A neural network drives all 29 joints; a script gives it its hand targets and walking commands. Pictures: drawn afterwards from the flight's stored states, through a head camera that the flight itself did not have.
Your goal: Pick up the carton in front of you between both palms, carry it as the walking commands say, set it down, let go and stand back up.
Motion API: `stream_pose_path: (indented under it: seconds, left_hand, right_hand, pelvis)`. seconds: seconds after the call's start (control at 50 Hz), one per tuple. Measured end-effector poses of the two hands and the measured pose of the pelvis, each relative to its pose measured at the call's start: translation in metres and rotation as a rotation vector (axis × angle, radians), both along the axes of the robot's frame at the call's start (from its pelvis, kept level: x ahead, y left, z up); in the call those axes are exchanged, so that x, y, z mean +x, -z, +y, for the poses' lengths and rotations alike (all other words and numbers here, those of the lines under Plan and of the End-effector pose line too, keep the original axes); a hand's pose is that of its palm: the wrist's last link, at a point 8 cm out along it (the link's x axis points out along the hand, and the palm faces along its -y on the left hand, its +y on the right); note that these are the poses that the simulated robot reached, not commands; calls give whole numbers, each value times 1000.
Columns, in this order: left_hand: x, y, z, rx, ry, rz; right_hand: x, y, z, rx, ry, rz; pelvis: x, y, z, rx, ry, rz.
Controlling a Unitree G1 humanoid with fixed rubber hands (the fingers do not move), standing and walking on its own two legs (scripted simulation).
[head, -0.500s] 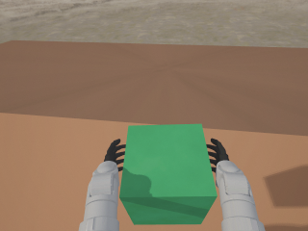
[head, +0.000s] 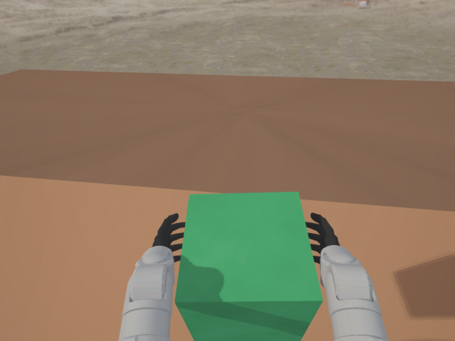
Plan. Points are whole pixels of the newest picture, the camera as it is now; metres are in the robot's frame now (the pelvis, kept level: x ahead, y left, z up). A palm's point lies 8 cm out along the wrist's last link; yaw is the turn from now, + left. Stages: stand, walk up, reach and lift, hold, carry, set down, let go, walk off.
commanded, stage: reach and lift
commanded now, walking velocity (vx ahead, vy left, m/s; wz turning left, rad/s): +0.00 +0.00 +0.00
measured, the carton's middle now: (245, 271) +0.29 +0.00 -0.04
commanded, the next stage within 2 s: hold in 0.08 s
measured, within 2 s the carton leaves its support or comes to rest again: neither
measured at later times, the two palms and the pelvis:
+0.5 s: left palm (160, 258) +0.27 +0.15 +0.05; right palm (334, 258) +0.27 -0.15 +0.05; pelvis -0.02 +0.00 +0.00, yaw +0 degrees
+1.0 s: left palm (150, 228) +0.31 +0.17 +0.08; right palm (318, 222) +0.32 -0.13 +0.08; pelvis +0.03 +0.02 -0.01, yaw +0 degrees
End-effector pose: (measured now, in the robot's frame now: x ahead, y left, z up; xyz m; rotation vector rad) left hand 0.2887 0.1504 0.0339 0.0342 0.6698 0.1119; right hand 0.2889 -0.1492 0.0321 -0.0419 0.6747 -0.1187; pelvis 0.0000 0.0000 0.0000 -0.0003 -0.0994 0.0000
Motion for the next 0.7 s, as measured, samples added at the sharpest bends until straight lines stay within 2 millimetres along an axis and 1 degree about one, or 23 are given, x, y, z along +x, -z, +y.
stream_pose_path:
  seconds: [0.12, 0.26, 0.44, 0.56, 0.7]
  left_hand:
    - [-2, -4, 0, -3, -1, -8]
    - [-10, -17, 0, 0, 1, -34]
    - [-17, -14, -1, -10, -7, -8]
    - [-16, -15, -1, -19, -16, -18]
    - [-14, -16, -1, -20, -18, -20]
  right_hand:
    - [-2, -4, 0, 2, 3, -8]
    - [-11, -17, 0, 1, 4, -34]
    - [-18, -14, -1, 13, 11, -9]
    - [-16, -15, -1, 21, 17, -19]
    - [-13, -16, -1, 23, 16, -20]
  pelvis:
    - [-2, 0, 1, 0, 0, -8]
    - [-3, -1, 1, 0, 0, -28]
    - [-14, 1, 0, 1, 0, -49]
    - [-18, 2, -1, 1, -1, -50]
    - [-17, 2, -1, 1, -3, -49]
